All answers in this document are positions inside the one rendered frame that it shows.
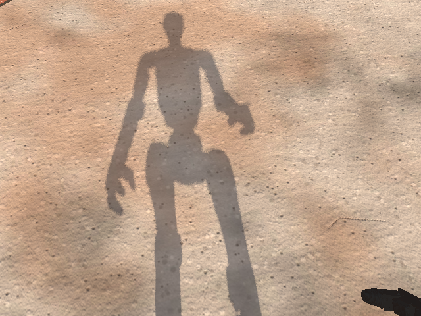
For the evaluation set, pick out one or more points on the right robot hand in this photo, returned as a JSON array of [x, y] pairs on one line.
[[401, 302]]

